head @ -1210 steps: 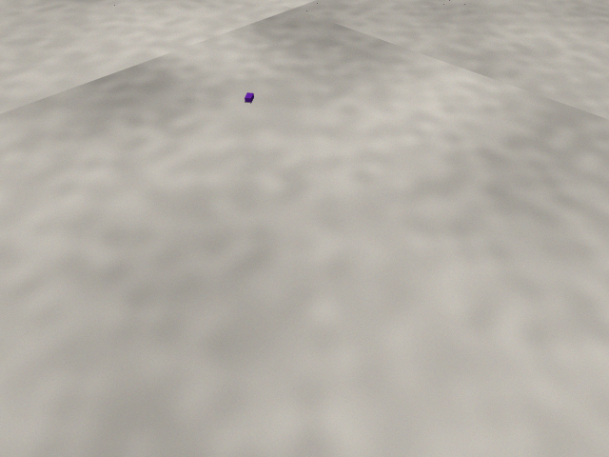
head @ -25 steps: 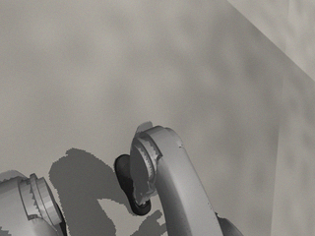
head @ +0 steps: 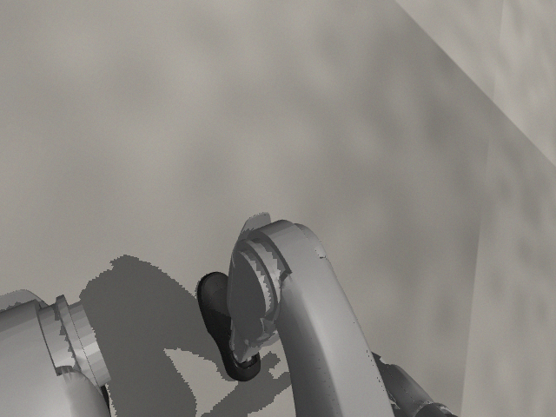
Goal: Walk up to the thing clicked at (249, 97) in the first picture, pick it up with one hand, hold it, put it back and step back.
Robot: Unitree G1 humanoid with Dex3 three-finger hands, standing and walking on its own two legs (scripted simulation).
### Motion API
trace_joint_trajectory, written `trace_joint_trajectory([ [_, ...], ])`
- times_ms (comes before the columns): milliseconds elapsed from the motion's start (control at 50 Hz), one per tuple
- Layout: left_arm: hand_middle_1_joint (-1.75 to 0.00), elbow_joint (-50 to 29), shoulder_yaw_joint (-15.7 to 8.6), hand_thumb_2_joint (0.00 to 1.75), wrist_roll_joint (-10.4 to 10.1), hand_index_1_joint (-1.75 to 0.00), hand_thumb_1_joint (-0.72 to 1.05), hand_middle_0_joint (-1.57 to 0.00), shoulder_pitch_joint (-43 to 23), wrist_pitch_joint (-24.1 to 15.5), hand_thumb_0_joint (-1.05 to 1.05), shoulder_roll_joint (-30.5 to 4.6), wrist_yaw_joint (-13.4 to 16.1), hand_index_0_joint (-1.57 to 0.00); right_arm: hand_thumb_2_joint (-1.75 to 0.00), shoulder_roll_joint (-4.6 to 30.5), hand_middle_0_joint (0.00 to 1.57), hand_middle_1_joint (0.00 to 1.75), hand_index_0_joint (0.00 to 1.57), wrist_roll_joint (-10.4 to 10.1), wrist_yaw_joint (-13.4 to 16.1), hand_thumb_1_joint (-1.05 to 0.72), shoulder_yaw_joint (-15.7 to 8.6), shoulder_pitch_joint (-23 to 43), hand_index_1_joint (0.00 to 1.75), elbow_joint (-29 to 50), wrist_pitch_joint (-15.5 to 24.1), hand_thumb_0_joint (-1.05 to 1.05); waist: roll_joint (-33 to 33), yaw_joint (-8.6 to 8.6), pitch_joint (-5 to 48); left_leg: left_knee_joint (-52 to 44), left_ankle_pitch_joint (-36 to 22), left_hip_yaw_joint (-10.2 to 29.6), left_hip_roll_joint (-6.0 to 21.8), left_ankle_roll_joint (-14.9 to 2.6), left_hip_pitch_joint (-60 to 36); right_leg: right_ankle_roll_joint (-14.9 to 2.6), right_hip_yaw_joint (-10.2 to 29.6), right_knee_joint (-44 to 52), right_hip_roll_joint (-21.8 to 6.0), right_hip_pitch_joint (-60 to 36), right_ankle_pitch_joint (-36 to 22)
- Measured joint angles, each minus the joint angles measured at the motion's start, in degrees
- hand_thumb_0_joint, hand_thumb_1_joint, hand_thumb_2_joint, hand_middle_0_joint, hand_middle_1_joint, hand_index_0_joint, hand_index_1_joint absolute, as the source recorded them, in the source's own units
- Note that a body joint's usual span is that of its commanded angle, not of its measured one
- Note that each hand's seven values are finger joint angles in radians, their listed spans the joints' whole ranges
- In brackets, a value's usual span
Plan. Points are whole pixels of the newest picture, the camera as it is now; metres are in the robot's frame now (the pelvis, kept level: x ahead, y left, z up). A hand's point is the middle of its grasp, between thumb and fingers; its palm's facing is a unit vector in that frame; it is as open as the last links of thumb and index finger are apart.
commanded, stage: rest palm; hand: left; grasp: from above
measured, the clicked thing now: out of the picture +0.49 +0.36 -0.30
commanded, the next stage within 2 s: close in 1.74 s
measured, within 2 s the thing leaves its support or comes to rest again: neither
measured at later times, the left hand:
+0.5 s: hand out of the picture +0.47 +0.34 -0.24, palm faces -0.45 -0.08 -0.89, open 12.2 cm
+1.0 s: hand out of the picture +0.47 +0.34 -0.25, palm faces -0.46 -0.10 -0.88, open 11.5 cm
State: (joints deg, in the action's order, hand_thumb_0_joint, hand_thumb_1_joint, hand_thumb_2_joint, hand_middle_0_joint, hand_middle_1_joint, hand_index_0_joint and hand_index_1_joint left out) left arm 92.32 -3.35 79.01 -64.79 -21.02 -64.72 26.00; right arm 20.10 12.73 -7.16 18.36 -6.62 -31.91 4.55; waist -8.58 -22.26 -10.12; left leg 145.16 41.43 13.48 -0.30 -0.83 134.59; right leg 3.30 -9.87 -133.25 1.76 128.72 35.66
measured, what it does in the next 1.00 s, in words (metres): stands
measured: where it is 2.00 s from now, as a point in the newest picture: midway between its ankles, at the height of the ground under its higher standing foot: (170, 385)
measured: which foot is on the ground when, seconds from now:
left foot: down 0.00-1.00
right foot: down 0.00-1.00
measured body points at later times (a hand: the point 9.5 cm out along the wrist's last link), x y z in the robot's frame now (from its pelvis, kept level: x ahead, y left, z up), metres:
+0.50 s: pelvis +0.00 +0.00 -0.01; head +0.28 +0.14 +0.31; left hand +0.49 +0.34 -0.19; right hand +0.05 -0.25 -0.05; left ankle +0.06 +0.12 -0.28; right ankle +0.12 -0.12 -0.28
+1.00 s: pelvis +0.00 +0.00 +0.00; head +0.29 +0.15 +0.31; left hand +0.49 +0.35 -0.20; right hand +0.06 -0.26 -0.04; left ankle +0.06 +0.12 -0.28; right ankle +0.13 -0.12 -0.28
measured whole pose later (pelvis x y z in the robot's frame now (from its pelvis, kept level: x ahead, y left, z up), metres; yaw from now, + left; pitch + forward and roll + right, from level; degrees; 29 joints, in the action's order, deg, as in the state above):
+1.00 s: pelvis +0.00 +0.00 +0.00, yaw -1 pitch +28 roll -17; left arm 92.8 -2.5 79.3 -64.7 -23.0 -67.1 27.6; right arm 20.7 13.9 -6.9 20.9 -5.2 -31.7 4.1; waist -9.8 -22.6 -11.5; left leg 145.9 41.9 14.8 -0.2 -1.0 133.8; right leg 3.7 -11.0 -132.7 2.2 127.3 35.5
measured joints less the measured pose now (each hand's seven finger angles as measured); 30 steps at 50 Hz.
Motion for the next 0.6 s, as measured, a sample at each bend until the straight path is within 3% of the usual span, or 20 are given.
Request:
trace_joint_trajectory([
  [280,-0.7,4.57,2.03,0.72,0.59,-0.7,-0.19,-0.36,-0.73,1.66,0.0,0.04,3.77,-0.36,-0.9,-0.69,0.2,0.3,0.2,0.07,-0.45,-0.91,1.37,0.5,0.3,-0.83,1.78,0.0,-0.04,-1.2,0.16,0.66,-0.54,-0.15,0.19,-0.78,0.36,0.51,0.11,-0.18,0.3,-0.05,-0.6],
  [440,-0.71,4.31,0.93,0.71,0.06,-0.71,-0.18,-0.36,-0.91,3.07,0.0,-0.37,4.17,-0.36,-0.9,-0.28,0.2,0.3,0.2,-0.06,-0.52,-0.91,2.18,-0.27,0.3,-1.22,2.82,0.0,-0.09,-1.84,-0.17,0.91,-0.49,-0.19,0.47,-0.96,0.71,0.51,0.14,-0.26,0.56,0.4,-0.82],
  [600,-0.7,3.73,-0.17,0.7,-0.6,-0.7,-0.17,-0.37,-1.3,4.35,0.0,-1.91,2.01,-0.37,-0.9,0.72,0.2,0.3,0.2,-0.39,-0.34,-0.91,1.93,-0.63,0.3,-0.34,2.67,0.0,0.53,-2.06,-0.68,1.1,-0.31,0.01,0.48,-1.08,1.1,0.62,-0.03,-0.22,0.61,0.65,-0.7],
])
